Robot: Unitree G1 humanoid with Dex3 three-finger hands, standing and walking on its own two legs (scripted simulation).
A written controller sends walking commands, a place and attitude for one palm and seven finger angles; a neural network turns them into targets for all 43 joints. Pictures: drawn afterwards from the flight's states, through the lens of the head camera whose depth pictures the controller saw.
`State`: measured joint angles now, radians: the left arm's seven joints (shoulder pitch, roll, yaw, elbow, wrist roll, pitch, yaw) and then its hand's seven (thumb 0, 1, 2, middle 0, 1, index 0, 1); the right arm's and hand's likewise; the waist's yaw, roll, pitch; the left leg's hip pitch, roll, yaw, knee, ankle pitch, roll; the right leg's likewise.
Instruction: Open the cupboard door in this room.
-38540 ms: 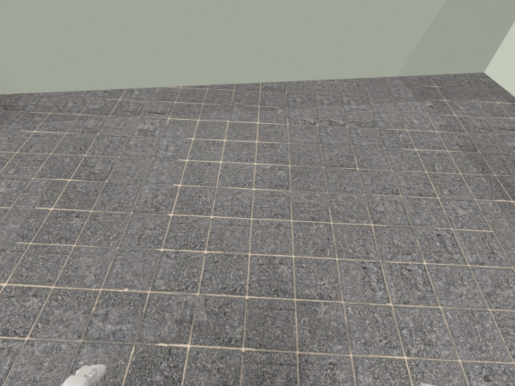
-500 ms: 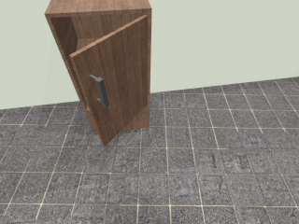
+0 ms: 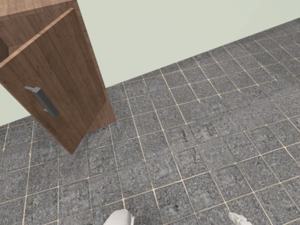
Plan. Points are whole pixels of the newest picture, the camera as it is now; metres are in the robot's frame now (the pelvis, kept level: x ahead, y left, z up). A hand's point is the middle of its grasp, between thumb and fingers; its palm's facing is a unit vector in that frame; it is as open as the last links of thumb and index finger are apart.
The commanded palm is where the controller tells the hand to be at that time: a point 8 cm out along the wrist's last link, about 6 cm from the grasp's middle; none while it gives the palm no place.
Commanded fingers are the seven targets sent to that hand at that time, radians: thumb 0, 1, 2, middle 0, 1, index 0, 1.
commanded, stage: walk to a spot facing it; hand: left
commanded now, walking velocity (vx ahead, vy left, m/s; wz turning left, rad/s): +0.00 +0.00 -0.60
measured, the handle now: (42, 101) +0.49 +0.45 -0.04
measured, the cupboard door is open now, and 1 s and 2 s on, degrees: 44 44 44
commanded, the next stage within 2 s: turn to face it in 1.92 s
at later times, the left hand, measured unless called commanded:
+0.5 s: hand (96, 212) +0.16 +0.19 -0.18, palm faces -0.27 -0.92 -0.28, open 7.4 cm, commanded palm none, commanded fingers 0.00 0.90 0.90 -0.20 -0.30 -0.20 -0.30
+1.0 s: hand (151, 164) +0.32 +0.03 -0.16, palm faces -0.61 -0.78 -0.16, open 7.4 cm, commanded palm none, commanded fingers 0.00 0.90 0.90 -0.20 -0.30 -0.20 -0.30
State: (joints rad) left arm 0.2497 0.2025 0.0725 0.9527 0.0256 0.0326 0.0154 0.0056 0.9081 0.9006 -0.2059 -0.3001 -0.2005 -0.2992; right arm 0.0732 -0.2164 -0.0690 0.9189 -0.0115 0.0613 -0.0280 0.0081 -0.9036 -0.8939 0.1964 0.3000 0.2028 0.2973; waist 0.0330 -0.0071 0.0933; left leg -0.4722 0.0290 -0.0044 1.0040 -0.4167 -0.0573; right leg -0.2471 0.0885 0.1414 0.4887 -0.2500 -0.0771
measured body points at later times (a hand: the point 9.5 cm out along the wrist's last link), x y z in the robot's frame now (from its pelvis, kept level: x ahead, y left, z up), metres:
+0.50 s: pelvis +0.01 +0.00 -0.02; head +0.06 -0.02 +0.42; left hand +0.17 +0.24 -0.15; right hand -0.02 -0.27 -0.17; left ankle +0.01 +0.17 -0.73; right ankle -0.01 -0.12 -0.75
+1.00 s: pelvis +0.11 -0.05 +0.00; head +0.16 -0.07 +0.45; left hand +0.36 +0.07 -0.14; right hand -0.07 -0.22 -0.14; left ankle +0.11 +0.10 -0.74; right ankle +0.09 -0.21 -0.68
